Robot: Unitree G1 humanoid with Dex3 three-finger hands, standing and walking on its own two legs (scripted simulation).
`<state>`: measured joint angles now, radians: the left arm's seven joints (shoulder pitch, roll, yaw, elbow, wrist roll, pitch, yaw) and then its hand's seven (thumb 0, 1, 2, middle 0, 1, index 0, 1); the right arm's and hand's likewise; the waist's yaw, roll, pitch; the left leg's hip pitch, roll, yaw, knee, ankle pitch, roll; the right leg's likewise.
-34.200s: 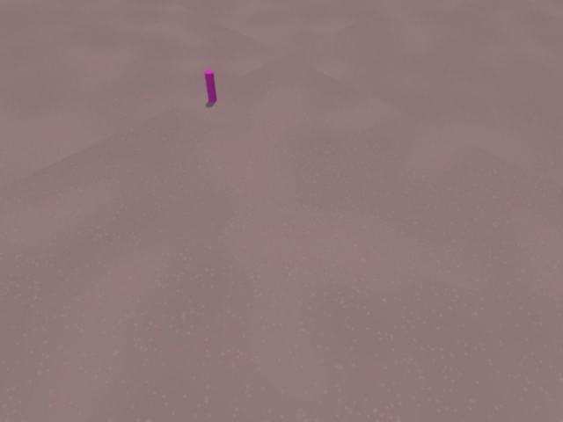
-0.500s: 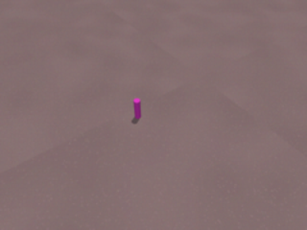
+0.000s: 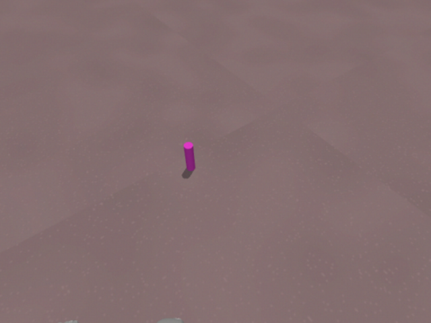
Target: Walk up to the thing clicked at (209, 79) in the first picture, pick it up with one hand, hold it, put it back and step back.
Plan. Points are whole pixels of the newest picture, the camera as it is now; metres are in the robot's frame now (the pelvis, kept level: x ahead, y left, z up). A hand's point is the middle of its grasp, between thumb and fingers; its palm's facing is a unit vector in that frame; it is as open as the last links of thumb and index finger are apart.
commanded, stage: step back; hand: left
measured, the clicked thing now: (189, 157) +1.03 +0.19 -0.66
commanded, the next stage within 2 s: stand in 0.26 s
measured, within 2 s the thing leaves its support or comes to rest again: neither
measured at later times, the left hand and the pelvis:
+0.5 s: hand out of the picture +0.12 +0.27 -0.14, palm faces -0.03 -0.94 -0.33, open 7.4 cm; pelvis +0.03 +0.02 +0.02, yaw -1 degrees
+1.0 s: hand out of the picture +0.11 +0.26 -0.13, palm faces -0.05 -0.94 -0.34, open 7.4 cm; pelvis +0.03 +0.01 +0.02, yaw -1 degrees
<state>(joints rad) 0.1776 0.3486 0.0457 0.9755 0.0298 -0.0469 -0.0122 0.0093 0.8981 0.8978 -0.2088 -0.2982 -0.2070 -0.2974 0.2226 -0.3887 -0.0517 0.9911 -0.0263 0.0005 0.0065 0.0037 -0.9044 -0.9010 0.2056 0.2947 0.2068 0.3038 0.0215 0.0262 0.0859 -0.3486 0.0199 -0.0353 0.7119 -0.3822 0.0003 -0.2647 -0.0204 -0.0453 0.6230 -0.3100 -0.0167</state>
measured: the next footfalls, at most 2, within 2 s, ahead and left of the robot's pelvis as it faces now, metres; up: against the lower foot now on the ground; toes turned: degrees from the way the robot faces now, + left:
left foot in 0.02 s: +0.09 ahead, +0.14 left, +0.00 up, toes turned +0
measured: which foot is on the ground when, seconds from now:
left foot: up 0.00-0.00, down 0.02-1.00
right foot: down 0.00-1.00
